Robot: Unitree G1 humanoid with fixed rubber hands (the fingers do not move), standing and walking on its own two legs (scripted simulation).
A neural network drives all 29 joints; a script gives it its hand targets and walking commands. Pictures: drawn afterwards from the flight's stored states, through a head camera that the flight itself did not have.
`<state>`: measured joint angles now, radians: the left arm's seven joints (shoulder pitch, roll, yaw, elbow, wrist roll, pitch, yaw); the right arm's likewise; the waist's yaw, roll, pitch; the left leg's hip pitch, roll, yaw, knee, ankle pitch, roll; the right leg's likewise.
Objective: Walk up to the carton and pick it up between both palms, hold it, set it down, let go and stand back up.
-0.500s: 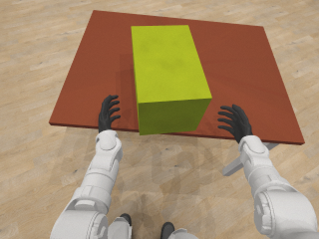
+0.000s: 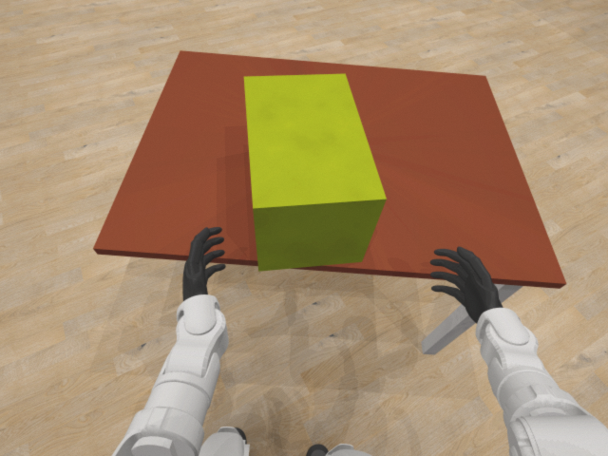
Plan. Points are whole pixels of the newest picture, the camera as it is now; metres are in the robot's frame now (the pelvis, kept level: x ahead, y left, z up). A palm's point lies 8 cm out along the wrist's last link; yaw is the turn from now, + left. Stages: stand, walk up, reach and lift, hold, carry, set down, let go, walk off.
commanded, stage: set down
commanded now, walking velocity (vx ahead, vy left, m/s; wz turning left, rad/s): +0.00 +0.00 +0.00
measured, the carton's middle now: (303, 169) +0.58 +0.05 -0.05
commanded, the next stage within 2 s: none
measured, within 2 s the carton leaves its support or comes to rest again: neither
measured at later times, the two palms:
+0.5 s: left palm (185, 334) +0.25 +0.18 -0.02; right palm (506, 347) +0.28 -0.26 -0.03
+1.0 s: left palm (187, 338) +0.24 +0.17 -0.03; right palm (506, 364) +0.26 -0.26 -0.04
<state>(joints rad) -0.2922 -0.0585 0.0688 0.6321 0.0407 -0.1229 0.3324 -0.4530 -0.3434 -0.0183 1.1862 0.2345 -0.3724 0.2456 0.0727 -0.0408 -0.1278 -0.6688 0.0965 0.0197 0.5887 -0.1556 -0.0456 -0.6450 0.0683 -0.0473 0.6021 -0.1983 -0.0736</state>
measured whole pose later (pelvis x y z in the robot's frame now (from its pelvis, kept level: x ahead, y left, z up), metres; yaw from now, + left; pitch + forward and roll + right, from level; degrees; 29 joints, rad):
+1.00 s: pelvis +0.04 -0.02 +0.01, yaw +1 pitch +0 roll +2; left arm 0.04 -0.05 0.07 0.55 0.04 -0.14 0.26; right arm -0.01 -0.34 0.07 0.94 0.33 -0.41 0.18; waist 0.07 -0.04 0.01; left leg -0.29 0.07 0.02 0.51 -0.21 -0.05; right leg -0.30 0.04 -0.05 0.60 -0.30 -0.09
